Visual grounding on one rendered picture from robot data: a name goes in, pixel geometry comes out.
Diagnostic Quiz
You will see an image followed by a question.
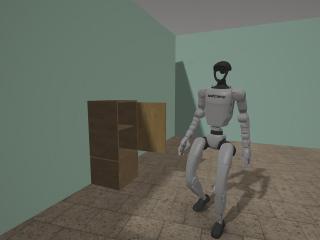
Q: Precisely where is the robot right upper arm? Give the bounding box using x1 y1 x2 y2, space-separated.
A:
195 87 209 118

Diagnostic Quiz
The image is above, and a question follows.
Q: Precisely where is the left robot hand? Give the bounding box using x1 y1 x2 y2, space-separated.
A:
239 148 251 170

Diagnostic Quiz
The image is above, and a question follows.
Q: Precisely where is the cupboard door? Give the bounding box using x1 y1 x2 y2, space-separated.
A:
137 102 166 154

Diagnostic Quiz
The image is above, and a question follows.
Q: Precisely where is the left robot forearm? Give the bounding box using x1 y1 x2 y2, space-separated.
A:
240 114 251 148

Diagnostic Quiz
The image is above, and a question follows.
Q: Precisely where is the robot left shin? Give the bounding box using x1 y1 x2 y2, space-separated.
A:
214 187 227 224

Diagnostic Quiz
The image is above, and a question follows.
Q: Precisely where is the right robot thigh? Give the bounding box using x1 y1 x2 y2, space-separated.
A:
185 136 208 186

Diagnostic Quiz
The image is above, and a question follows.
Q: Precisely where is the right robot forearm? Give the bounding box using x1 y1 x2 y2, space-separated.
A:
185 114 201 139

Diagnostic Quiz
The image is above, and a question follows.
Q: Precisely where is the right robot hand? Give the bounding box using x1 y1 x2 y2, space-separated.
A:
178 136 191 158

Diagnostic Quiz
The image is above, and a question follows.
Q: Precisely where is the robot left upper arm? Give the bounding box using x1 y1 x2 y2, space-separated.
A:
231 88 248 123

